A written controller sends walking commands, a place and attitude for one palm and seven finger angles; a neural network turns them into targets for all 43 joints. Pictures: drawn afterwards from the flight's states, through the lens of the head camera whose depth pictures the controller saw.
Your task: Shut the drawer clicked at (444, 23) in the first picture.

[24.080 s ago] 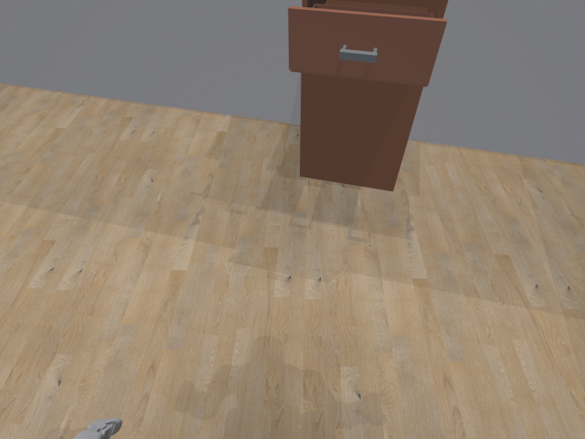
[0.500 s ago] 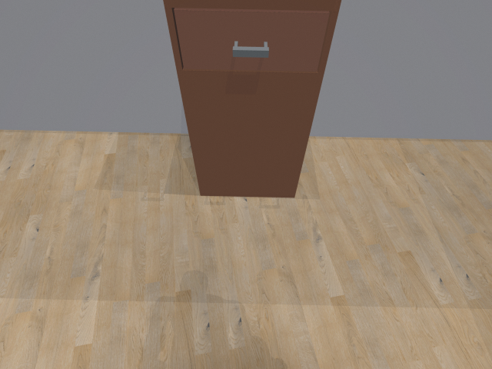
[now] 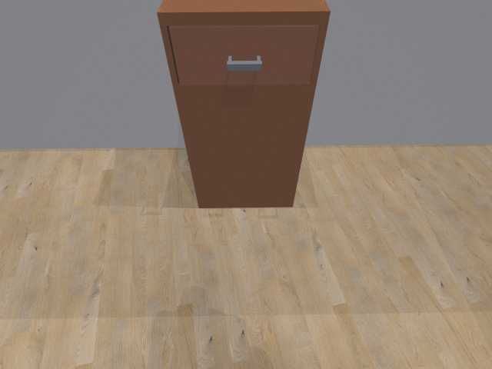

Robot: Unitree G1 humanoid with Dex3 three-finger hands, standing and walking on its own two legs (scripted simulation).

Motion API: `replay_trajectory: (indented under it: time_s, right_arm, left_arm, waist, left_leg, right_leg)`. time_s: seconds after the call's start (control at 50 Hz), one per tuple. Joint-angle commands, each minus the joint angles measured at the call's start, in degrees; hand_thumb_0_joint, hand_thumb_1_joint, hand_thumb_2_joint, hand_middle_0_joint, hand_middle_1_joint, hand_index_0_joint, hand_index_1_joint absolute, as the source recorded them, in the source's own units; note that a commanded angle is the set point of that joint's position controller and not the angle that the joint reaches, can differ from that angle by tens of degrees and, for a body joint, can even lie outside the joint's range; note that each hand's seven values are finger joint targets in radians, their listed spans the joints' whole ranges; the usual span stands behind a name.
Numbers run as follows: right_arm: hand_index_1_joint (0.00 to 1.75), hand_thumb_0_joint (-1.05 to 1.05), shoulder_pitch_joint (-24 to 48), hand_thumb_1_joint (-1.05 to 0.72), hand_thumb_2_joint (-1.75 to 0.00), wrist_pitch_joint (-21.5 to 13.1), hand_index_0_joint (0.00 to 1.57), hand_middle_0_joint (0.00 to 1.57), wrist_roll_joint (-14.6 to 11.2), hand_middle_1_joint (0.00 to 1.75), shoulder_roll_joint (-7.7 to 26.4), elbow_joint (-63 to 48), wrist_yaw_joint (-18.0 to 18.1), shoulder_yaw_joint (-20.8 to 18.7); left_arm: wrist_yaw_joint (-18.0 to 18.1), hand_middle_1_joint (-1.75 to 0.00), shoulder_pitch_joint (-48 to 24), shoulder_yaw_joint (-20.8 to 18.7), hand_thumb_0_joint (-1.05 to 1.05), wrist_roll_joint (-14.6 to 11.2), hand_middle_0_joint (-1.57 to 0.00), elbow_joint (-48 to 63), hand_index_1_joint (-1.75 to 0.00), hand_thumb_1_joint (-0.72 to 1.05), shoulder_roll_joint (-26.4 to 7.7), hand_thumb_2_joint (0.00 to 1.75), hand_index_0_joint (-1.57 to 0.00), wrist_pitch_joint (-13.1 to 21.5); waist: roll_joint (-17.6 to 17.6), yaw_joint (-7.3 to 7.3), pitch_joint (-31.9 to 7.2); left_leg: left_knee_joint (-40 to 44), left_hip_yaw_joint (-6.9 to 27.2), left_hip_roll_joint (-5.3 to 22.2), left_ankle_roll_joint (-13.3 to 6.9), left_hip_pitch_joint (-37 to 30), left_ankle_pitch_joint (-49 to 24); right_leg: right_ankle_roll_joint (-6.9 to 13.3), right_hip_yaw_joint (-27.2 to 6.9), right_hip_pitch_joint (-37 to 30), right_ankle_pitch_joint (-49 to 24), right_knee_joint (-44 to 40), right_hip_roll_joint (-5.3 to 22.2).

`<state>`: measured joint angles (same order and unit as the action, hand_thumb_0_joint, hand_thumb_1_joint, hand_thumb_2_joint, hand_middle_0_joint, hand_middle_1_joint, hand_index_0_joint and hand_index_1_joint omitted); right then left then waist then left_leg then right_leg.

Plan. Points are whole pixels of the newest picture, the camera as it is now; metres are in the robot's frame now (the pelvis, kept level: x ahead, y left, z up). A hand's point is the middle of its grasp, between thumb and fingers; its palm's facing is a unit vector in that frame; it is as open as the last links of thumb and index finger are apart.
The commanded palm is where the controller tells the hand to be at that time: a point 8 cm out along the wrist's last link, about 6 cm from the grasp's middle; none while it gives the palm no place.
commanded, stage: let the arm hang, fingers relaxed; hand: left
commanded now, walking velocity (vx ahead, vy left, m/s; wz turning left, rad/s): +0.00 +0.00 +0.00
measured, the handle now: (244, 62) +0.94 +0.06 +0.03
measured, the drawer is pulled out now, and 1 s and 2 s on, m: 0.00 0.00 0.00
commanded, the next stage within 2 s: look to check the result in 0.10 s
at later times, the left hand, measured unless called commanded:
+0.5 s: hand out of the picture +0.00 +0.16 -0.17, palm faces +0.04 -0.98 -0.18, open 7.4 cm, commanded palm none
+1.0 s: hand out of the picture +0.03 +0.17 -0.17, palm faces +0.04 -0.98 -0.21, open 7.4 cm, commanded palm none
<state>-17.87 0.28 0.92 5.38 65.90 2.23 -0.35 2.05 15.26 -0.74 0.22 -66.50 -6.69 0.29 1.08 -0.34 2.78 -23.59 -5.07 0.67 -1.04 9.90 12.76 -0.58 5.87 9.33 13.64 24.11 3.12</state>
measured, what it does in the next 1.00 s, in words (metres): stands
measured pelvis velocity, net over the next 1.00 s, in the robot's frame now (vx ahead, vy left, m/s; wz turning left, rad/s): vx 0.01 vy -0.01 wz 0.00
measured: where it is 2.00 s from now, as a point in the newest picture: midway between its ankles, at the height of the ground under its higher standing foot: outside the picture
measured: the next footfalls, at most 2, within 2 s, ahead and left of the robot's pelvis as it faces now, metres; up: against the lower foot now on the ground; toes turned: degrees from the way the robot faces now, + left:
none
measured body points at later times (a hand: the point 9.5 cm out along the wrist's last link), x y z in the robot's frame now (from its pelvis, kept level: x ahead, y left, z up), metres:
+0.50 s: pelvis +0.01 +0.00 +0.00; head +0.03 -0.01 +0.45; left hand +0.00 +0.21 -0.16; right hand -0.01 -0.21 -0.17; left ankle +0.00 +0.10 -0.74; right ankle -0.01 -0.12 -0.74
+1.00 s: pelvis +0.01 -0.01 +0.00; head +0.03 -0.02 +0.45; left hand +0.03 +0.22 -0.15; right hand +0.01 -0.24 -0.16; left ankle +0.00 +0.10 -0.74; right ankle -0.01 -0.12 -0.74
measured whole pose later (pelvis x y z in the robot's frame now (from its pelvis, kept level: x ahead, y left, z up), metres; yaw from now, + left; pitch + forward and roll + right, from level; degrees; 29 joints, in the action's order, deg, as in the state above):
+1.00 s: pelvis +0.01 -0.01 +0.00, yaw +0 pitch -1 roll +0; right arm -14.0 0.0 0.9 9.5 66.0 2.1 -0.7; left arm 1.5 12.4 -1.1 0.3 -66.3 -9.0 1.0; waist 1.2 -0.4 3.0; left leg -21.0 -4.5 1.6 0.2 7.9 12.2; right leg 0.4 6.5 7.2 13.3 21.4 1.9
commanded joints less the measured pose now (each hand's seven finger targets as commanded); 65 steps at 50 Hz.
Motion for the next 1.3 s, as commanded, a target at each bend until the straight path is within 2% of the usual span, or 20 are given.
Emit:
replay_trajectory:
  time_s: [0.0, 0.12, 0.16, 0.3, 0.38, 0.46, 0.54, 0.64, 0.82, 0.94, 1.0, 1.1, 1.28]
  right_arm:
    - [0.30, 0.00, -5.55, -0.90, -0.90, -0.75, 0.20, 0.20, -0.06, 0.30, 4.93, -0.77, 0.17, -1.00]
    - [0.30, 0.00, -5.25, -0.90, -0.90, -0.79, 0.20, 0.20, -0.05, 0.30, 4.91, -0.54, 0.23, -0.94]
    - [0.30, 0.00, -5.04, -0.90, -0.90, -0.74, 0.20, 0.20, 0.03, 0.30, 4.92, -0.45, 0.24, -0.95]
    - [0.30, 0.00, -4.47, -0.90, -0.90, -0.87, 0.20, 0.20, -0.12, 0.30, 5.74, -0.65, 0.27, -1.06]
    - [0.30, 0.00, -4.20, -0.90, -0.90, -0.87, 0.20, 0.20, 0.02, 0.30, 5.80, -0.54, 0.31, -0.98]
    - [0.30, 0.00, -4.06, -0.90, -0.90, -1.08, 0.20, 0.20, -0.02, 0.30, 6.16, -0.59, 0.32, -1.00]
    - [0.30, 0.00, -3.14, -0.90, -0.90, -1.03, 0.20, 0.20, -0.04, 0.30, 6.60, -0.55, 0.31, -1.07]
    - [0.30, 0.00, -2.56, -0.90, -0.90, -1.06, 0.20, 0.20, 0.01, 0.30, 7.38, -0.67, 0.23, -1.21]
    - [0.30, 0.00, -0.87, -0.90, -0.90, -0.94, 0.20, 0.20, 0.00, 0.30, 8.93, -0.91, 0.12, -1.35]
    - [0.30, 0.00, 0.16, -0.90, -0.90, -1.02, 0.20, 0.20, 0.09, 0.30, 10.24, -1.01, 0.07, -1.38]
    - [0.30, 0.00, 0.88, -0.90, -0.90, -1.21, 0.20, 0.20, -0.01, 0.30, 11.13, -1.43, 0.09, -1.51]
    - [0.30, 0.00, 1.65, -0.90, -0.90, -1.22, 0.20, 0.20, -0.03, 0.30, 12.27, -1.62, 0.04, -1.64]
    - [0.30, 0.00, 3.88, -0.90, -0.90, -1.11, 0.20, 0.20, 0.09, 0.30, 13.88, -1.86, -0.18, -1.74]
  left_arm:
    - [0.28, -0.30, 4.92, -0.97, 0.00, 0.22, -0.20, 0.82, -0.30, 0.90, -5.44, 0.90, -0.20, 0.40]
    - [0.30, -0.30, 4.94, -1.03, 0.00, 0.20, -0.20, 0.60, -0.30, 0.90, -5.23, 0.90, -0.20, 0.46]
    - [0.30, -0.30, 5.00, -0.98, 0.00, 0.18, -0.20, 0.50, -0.30, 0.90, -5.12, 0.90, -0.20, 0.44]
    - [0.33, -0.30, 4.94, -1.06, 0.00, 0.26, -0.20, 0.60, -0.30, 0.90, -5.58, 0.90, -0.20, 0.70]
    - [0.26, -0.30, 4.23, -1.08, 0.00, 0.22, -0.20, 0.49, -0.30, 0.90, -5.41, 0.90, -0.20, 0.52]
    - [0.20, -0.30, 3.97, -1.28, 0.00, 0.27, -0.20, 0.54, -0.30, 0.90, -5.99, 0.90, -0.20, 0.69]
    - [0.19, -0.30, 3.57, -1.23, 0.00, 0.25, -0.20, 0.59, -0.30, 0.90, -6.35, 0.90, -0.20, 0.79]
    - [0.16, -0.30, 3.12, -1.43, 0.00, 0.26, -0.20, 0.85, -0.30, 0.90, -7.25, 0.90, -0.20, 1.02]
    - [0.01, -0.30, 1.20, -1.54, 0.00, 0.27, -0.20, 1.30, -0.30, 0.90, -8.92, 0.90, -0.20, 1.13]
    - [-0.16, -0.30, -0.15, -1.71, 0.00, 0.24, -0.20, 1.55, -0.30, 0.90, -10.01, 0.90, -0.20, 1.26]
    - [-0.19, -0.30, -0.30, -1.86, 0.00, 0.31, -0.20, 1.76, -0.30, 0.90, -10.80, 0.90, -0.20, 1.41]
    - [-0.27, -0.30, -1.49, -1.98, 0.00, 0.30, -0.20, 2.03, -0.30, 0.90, -12.06, 0.90, -0.20, 1.60]
    - [-0.51, -0.30, -3.51, -2.04, 0.00, 0.30, -0.20, 2.33, -0.30, 0.90, -13.80, 0.90, -0.20, 1.64]
  waist:
    - [-0.42, -0.03, 1.70]
    - [-1.21, -0.09, 2.54]
    - [-0.36, -0.12, 2.59]
    - [-1.06, -0.14, 1.49]
    - [0.22, -0.28, 2.60]
    - [-0.84, -0.20, 1.02]
    - [-1.05, -0.20, 1.54]
    - [-1.26, -0.17, 0.33]
    - [-1.12, -0.27, 1.36]
    - [-1.21, -0.28, 0.53]
    - [-0.30, -0.10, -0.62]
    - [-1.35, -0.23, -1.46]
    - [-0.74, -0.24, -0.48]
  left_leg:
    - [4.69, 5.28, 5.58, -1.01, 1.16, -6.73]
    - [4.63, 5.10, 5.59, -0.97, 0.92, -7.53]
    - [4.84, 5.10, 5.53, -0.95, 0.56, -6.88]
    - [4.37, 5.11, 5.76, -0.91, -0.48, -9.01]
    - [5.29, 5.25, 5.79, -0.84, 0.18, -7.19]
    - [5.01, 5.16, 5.94, -0.84, -0.61, -9.62]
    - [4.90, 5.19, 5.91, -0.82, -1.05, -10.26]
    - [4.83, 5.07, 5.94, -0.73, -1.67, -10.46]
    - [5.30, 5.13, 6.16, -0.44, -1.49, -9.74]
    - [5.64, 5.42, 6.25, -0.30, -1.60, -9.42]
    - [5.36, 5.41, 6.43, -0.35, -2.56, -11.61]
    - [5.47, 5.55, 6.64, -0.24, -3.02, -12.25]
    - [6.42, 5.54, 6.78, 0.02, -2.87, -10.25]
  right_leg:
    - [2.25, -3.70, 1.06, -3.81, -4.51, 3.40]
    - [2.22, -3.63, 1.24, -4.29, -4.80, 3.68]
    - [2.26, -3.91, 1.62, -3.86, -4.99, 3.65]
    - [2.26, -4.10, 1.01, -6.05, -4.92, 3.53]
    - [2.16, -4.25, 1.45, -4.31, -5.24, 3.44]
    - [2.14, -3.93, 0.14, -6.52, -4.91, 3.63]
    - [2.21, -4.08, 0.32, -7.27, -5.25, 3.82]
    - [2.43, -4.16, -0.54, -8.28, -5.58, 4.10]
    - [2.59, -4.29, -0.48, -8.19, -6.58, 4.18]
    - [2.68, -4.51, -1.17, -7.86, -7.10, 4.19]
    - [2.80, -4.46, -1.67, -10.43, -6.78, 4.38]
    - [2.86, -4.49, -2.51, -12.13, -7.04, 4.54]
    - [2.84, -4.99, -2.03, -10.42, -8.43, 4.72]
